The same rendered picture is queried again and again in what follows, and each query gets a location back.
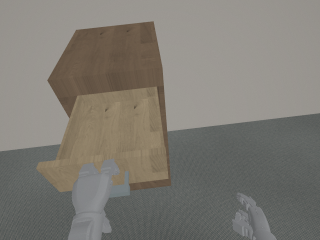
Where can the handle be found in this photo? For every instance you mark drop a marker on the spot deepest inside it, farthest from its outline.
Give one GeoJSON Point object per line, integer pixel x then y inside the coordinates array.
{"type": "Point", "coordinates": [121, 190]}

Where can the robot right forearm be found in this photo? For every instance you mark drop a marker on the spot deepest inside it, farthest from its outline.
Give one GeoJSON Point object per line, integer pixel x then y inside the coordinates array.
{"type": "Point", "coordinates": [263, 235]}

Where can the cabinet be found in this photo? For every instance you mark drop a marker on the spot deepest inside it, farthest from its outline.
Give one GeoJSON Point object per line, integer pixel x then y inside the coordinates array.
{"type": "Point", "coordinates": [109, 59]}

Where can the drawer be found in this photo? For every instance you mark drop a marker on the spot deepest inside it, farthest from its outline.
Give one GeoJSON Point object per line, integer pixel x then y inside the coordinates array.
{"type": "Point", "coordinates": [122, 125]}

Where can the robot left forearm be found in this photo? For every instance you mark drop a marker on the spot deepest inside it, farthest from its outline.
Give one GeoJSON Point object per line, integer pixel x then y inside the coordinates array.
{"type": "Point", "coordinates": [86, 225]}

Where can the left robot hand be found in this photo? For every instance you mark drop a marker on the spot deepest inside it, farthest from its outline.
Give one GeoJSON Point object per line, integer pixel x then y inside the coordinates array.
{"type": "Point", "coordinates": [92, 189]}

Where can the right robot hand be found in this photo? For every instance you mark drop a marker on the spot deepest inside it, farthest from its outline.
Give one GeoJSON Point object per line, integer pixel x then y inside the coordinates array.
{"type": "Point", "coordinates": [246, 224]}

